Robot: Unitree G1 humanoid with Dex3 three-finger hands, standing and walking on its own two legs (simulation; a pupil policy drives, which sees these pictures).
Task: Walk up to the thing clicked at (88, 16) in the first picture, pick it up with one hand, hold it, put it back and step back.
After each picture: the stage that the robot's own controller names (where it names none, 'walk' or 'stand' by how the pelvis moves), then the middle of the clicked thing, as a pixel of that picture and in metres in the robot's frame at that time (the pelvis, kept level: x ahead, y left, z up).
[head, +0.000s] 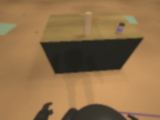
stand; (87, 25) +0.89 +0.10 +0.07
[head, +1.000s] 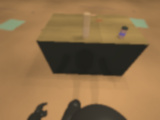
rise first; (86, 26) +0.82 +0.13 +0.09
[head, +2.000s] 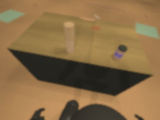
walk; (69, 39) +0.52 +0.22 +0.10
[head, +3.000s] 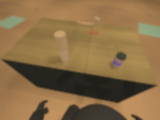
stand; (63, 49) +0.44 +0.23 +0.10
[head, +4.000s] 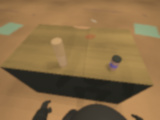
stand; (60, 54) +0.42 +0.25 +0.07
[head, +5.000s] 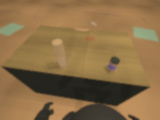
stand; (60, 55) +0.43 +0.26 +0.07
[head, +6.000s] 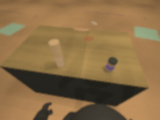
stand; (58, 55) +0.42 +0.27 +0.07
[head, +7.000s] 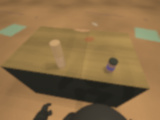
stand; (58, 56) +0.42 +0.27 +0.07
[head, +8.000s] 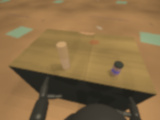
rise first; (64, 57) +0.42 +0.24 +0.07
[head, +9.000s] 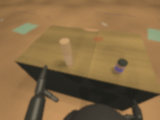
go down; (67, 54) +0.44 +0.24 +0.07
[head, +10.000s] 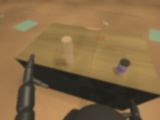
go down; (69, 52) +0.45 +0.22 +0.07
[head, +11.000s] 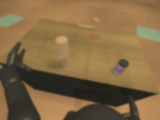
go down; (64, 54) +0.41 +0.21 +0.08
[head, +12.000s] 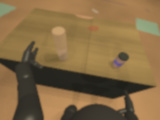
close in; (61, 47) +0.44 +0.21 +0.10
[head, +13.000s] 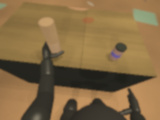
close; (53, 41) +0.45 +0.23 +0.13
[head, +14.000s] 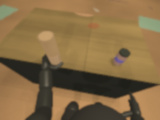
lift; (52, 53) +0.37 +0.25 +0.13
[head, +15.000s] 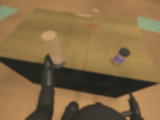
lift; (55, 52) +0.37 +0.24 +0.12
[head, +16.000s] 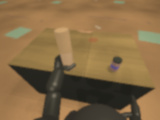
lift; (66, 52) +0.34 +0.17 +0.21
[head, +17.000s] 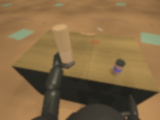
hold; (65, 50) +0.33 +0.17 +0.24
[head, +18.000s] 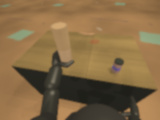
crouch; (64, 48) +0.33 +0.17 +0.25
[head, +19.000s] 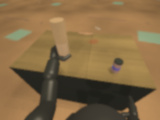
crouch; (61, 42) +0.38 +0.19 +0.25
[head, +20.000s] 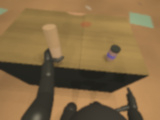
lower; (54, 46) +0.44 +0.22 +0.11
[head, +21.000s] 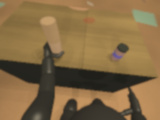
lower; (54, 41) +0.45 +0.23 +0.14
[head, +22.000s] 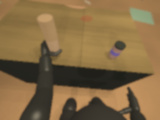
lower; (51, 39) +0.46 +0.23 +0.14
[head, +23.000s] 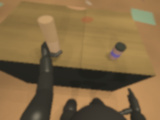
lower; (52, 40) +0.46 +0.23 +0.14
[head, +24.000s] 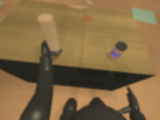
rest; (52, 38) +0.46 +0.23 +0.14
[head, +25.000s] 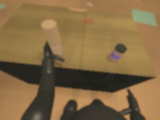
withdraw; (55, 43) +0.44 +0.22 +0.13
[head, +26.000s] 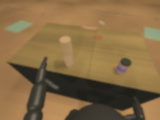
sink last; (68, 54) +0.42 +0.21 +0.10
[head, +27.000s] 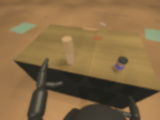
stand; (69, 52) +0.45 +0.22 +0.08
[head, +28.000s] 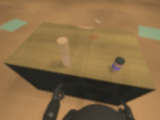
stand; (65, 53) +0.43 +0.22 +0.07
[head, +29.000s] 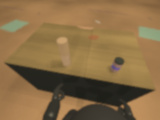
stand; (65, 54) +0.43 +0.23 +0.07
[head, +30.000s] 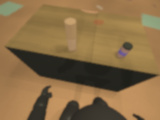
walk; (71, 37) +0.52 +0.17 +0.09
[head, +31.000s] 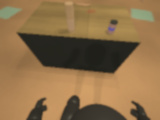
walk; (70, 18) +0.77 +0.26 +0.10
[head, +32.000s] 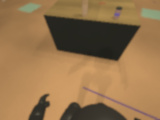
stand; (84, 4) +1.15 +0.18 +0.10
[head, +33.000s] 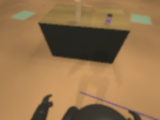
stand; (78, 12) +1.12 +0.24 +0.08
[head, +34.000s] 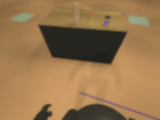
stand; (76, 14) +1.13 +0.25 +0.07
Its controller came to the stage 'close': yes
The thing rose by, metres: 0.20
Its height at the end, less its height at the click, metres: +0.00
